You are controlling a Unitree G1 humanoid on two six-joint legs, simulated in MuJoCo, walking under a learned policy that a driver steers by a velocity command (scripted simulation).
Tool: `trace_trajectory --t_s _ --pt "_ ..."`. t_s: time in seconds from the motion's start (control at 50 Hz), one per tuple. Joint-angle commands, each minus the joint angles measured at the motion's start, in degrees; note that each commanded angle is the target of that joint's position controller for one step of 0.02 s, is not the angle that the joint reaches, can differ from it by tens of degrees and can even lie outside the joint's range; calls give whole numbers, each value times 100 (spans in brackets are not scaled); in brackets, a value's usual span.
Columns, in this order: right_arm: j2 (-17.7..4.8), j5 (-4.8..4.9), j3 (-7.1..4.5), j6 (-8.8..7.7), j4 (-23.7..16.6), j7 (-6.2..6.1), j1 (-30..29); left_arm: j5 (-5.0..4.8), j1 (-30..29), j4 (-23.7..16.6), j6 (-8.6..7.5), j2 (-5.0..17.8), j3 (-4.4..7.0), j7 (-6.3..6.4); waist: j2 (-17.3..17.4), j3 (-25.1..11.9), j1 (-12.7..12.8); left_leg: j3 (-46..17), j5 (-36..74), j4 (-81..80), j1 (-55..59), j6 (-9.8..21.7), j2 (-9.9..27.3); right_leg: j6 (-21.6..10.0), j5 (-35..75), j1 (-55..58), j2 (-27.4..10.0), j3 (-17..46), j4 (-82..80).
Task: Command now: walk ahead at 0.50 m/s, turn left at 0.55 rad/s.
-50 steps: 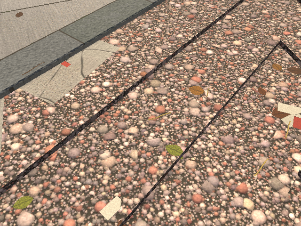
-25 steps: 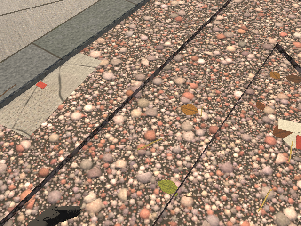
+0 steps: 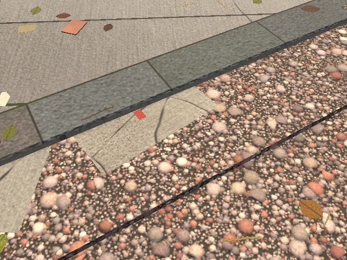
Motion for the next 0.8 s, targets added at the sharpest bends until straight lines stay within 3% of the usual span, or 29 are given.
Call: trace_trajectory --t_s 0.02,0.04,0.06,0.08,0.1,0.12,0.14,0.16,0.18,0.2,0.22,0.3,0.34,0.36,0.44,0.5,0.52,0.54,0.56,0.58,0.6,0.62,0.66,0.7,0.8 --pt "-367 21 -92 -123 -673 121 -483 -58 -108 -345 69 1193 244 88 -625 103 -245 654 -514 -416 450 283 -457 -754 6084 -2 -1656 135 483" --pt "-526 29 -184 -98 -642 120 -130 -88 -137 -354 106 1329 271 125 -874 -179 -503 825 -816 -499 1076 404 -779 -713 7267 29 -1665 79 1067" --pt "-781 45 -326 -83 -504 112 613 -140 -303 -379 135 1447 294 155 -960 -558 -972 836 -693 -952 2120 600 -1024 -622 7719 -171 -1605 10 2027" --pt "-1280 51 -583 -59 -256 31 1575 -188 -360 -435 90 1398 271 177 -702 -1032 -1467 382 -148 -1711 3811 844 -1130 -385 6591 -994 -1345 19 3343" --pt "-2057 51 -794 -20 -142 -109 1911 1 -93 -780 -36 625 64 137 956 -1336 -1138 -2681 -938 -2461 5699 1722 405 68 1588 -3523 -432 156 5715" --pt "-2000 -89 -712 -117 -378 -121 1775 -40 -343 -913 -314 625 0 12 903 -2358 -1052 -5573 -1803 -3624 6201 2351 1260 58 -995 -4449 329 1856 6777" --pt "-1513 -163 -543 -214 -426 -100 1438 -288 -968 -1066 -449 990 143 -100 380 -1589 -1111 -4847 -1299 -3805 5698 1999 1247 -32 -646 -5037 44 2234 6928" --pt "-1239 -148 -463 -270 -434 -114 1212 -293 -1131 -1154 -509 850 93 -115 177 -916 -908 -3894 -402 -3699 4853 1800 1055 -110 -302 -5025 -193 2137 6530" --pt "-1064 -92 -423 -293 -451 -117 867 -158 -1012 -1067 -502 793 109 -63 -171 -532 -597 -3070 745 -3597 4095 1562 757 -77 -125 -4715 -428 2056 6067" --pt "-886 -99 -372 -295 -524 -131 609 -76 -827 -1001 -418 879 170 -15 -68 -385 -353 -2375 1633 -3593 3449 1424 534 -34 -61 -4220 -591 2035 5744" --pt "-827 -123 -356 -291 -599 -151 518 -57 -740 -997 -306 907 196 -4 36 -388 -243 -2082 2128 -3657 3068 1382 399 18 -52 -3867 -584 1993 5675" --pt "-1155 -74 -464 -247 -577 -286 576 64 -914 -1102 -56 589 120 70 48 -394 -150 -1325 3167 -3668 2616 1278 -53 335 560 -3746 -283 1674 4472" --pt "-1172 -28 -482 -110 -569 -366 645 51 -1333 -1205 -18 389 24 74 260 -484 -299 -1088 2969 -3497 2480 1068 -308 449 1057 -3383 -25 1573 3405" --pt "-1215 -38 -497 -72 -580 -389 696 41 -1443 -1227 -13 414 16 52 442 -661 -363 -1193 2907 -3394 2625 1018 -266 478 1337 -3260 58 1618 3156" --pt "-1221 -25 -517 91 -615 -448 780 -66 -1782 -1331 8 726 90 -27 632 -798 -522 -1942 1892 -3009 3072 904 -6 512 1430 -3155 187 1917 2268" --pt "-1147 4 -504 143 -751 -474 473 -55 -1516 -1317 -92 930 218 -72 801 -698 -284 -2508 1246 -2434 3251 682 -80 290 1471 -2684 178 2019 1294" --pt "-1005 2 -462 129 -797 -470 436 -7 -1335 -1291 -148 1005 260 -62 695 -741 -189 -2438 870 -1999 3124 467 -365 116 2188 -2151 -41 2039 781" --pt "-635 -106 -348 106 -886 -460 642 112 -1135 -1348 -158 1347 330 -11 -181 -1219 -278 -1876 -628 -698 2584 172 -861 -312 3521 -1130 -1207 2991 858" --pt "-540 -89 -306 105 -897 -457 1520 287 -1230 -1361 -64 1516 332 24 -1681 -1352 -827 -1239 -3302 335 1183 -162 -1507 -1410 4627 -197 -2414 4749 753" --pt "-1144 -77 -430 124 -707 -444 1816 143 -1205 -1398 -16 1202 308 35 -1574 -1500 -759 -1168 -3068 1408 897 -412 -1000 -1821 3821 -289 -2668 5225 676" --pt "-1469 -25 -529 203 -633 -448 1415 82 -1318 -1492 23 818 195 61 -1006 -1196 -562 -1089 -2597 1874 784 -542 -808 -1614 3239 -548 -2247 4372 761" --pt "-1442 -14 -551 291 -625 -465 1121 74 -1427 -1518 84 701 149 74 -641 -998 -505 -1001 -2243 1991 728 -616 -700 -1383 2611 -874 -1866 3715 721" --pt "-1205 -9 -497 399 -763 -462 843 46 -1601 -1509 186 784 138 134 -710 -616 -491 -816 -1752 1913 849 -694 -574 -1245 2061 -1509 -1483 2988 464" --pt "-933 13 -416 405 -836 -445 771 97 -1523 -1457 240 816 152 180 -892 -578 -431 -537 -1548 1411 1006 -731 -592 -1256 2191 -1546 -1277 2442 336" --pt "-781 -46 -318 363 -1003 -366 444 58 -1478 -1398 306 1060 255 188 -972 -873 -274 -328 -1387 94 1548 -669 -332 -1428 2532 -1284 -1601 1998 339"
Velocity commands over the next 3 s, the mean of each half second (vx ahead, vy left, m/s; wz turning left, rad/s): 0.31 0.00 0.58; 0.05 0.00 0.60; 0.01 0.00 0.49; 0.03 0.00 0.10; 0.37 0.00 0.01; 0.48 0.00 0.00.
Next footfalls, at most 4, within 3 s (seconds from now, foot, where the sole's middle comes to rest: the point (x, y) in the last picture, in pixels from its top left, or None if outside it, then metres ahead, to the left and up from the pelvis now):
0.08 left None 0.22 0.11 -0.73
0.54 right None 0.44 -0.04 -0.73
0.96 left None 0.25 0.15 -0.73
1.42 right None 0.40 -0.02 -0.73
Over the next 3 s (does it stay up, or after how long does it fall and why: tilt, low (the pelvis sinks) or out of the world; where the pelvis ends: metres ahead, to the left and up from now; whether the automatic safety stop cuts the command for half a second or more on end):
stays up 0.52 0.35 0.06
